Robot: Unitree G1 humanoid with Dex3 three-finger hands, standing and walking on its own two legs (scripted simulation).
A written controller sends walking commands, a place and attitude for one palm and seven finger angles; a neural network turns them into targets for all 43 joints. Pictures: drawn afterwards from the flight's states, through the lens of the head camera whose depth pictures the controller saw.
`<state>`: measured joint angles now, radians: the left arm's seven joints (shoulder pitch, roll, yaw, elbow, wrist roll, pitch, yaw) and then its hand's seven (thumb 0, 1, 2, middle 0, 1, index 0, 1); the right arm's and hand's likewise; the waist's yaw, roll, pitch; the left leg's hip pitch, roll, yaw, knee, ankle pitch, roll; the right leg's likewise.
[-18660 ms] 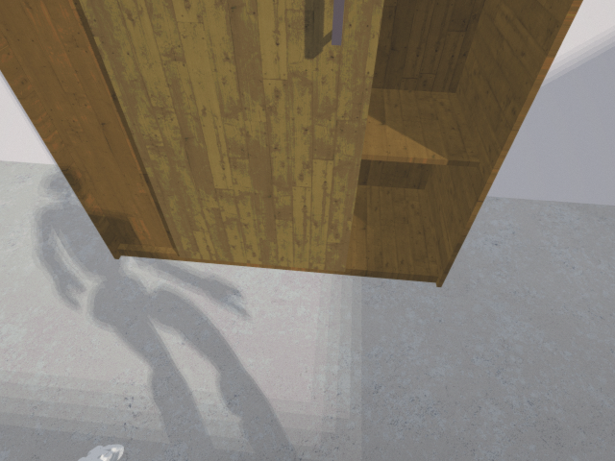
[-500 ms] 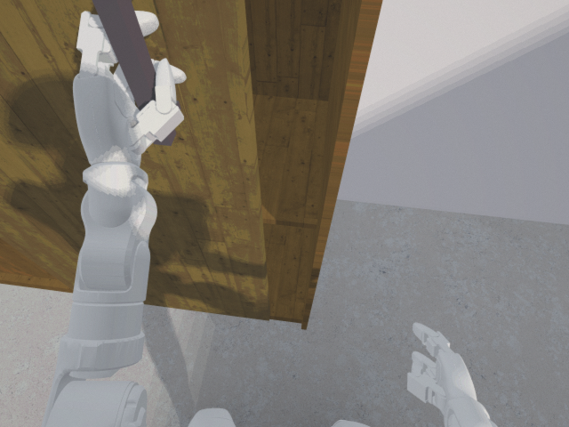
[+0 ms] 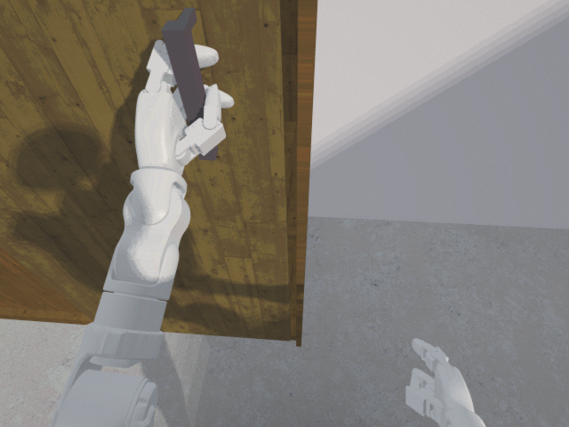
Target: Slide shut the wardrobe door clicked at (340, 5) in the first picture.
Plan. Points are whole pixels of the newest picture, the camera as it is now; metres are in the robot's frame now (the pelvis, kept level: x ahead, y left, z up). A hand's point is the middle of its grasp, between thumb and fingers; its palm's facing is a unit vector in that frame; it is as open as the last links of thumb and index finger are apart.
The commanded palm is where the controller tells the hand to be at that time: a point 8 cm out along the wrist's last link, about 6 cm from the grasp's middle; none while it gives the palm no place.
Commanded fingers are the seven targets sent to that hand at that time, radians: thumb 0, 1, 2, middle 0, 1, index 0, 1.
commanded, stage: step sideways, sliding the door along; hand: left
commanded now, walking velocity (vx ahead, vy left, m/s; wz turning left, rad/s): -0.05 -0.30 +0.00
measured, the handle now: (199, 90) +0.43 +0.13 +0.25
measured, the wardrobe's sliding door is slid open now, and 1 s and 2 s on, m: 0.02 0.01 0.01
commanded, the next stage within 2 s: stop walking and hold the door there in 1.52 s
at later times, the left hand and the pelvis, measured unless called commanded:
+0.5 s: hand (218, 125) +0.38 +0.11 +0.24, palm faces +0.01 -1.00 -0.07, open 6.1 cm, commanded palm +0.37 +0.14 +0.25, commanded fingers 0.00 0.90 0.90 -0.45 -1.40 -0.45 -1.40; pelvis -0.02 +0.01 +0.00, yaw -2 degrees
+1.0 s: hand (217, 125) +0.38 +0.11 +0.24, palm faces +0.01 -1.00 -0.08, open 6.2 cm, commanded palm +0.37 +0.15 +0.25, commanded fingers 0.00 0.90 0.90 -0.45 -1.40 -0.45 -1.40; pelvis -0.02 +0.02 +0.00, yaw -1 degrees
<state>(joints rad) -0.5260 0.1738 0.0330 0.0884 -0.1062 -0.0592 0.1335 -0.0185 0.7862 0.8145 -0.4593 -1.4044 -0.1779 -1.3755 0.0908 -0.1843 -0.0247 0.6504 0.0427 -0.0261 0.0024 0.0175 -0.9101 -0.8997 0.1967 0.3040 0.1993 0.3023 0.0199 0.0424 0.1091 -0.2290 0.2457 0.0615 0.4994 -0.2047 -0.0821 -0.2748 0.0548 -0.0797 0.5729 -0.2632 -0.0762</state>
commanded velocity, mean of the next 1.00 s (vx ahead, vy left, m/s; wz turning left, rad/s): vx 0.01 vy -0.30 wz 0.03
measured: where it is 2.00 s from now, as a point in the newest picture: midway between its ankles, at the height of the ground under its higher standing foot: outside the picture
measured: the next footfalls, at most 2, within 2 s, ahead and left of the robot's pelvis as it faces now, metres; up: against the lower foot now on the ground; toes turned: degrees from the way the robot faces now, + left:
none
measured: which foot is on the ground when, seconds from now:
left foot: down 0.00-1.00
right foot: down 0.00-1.00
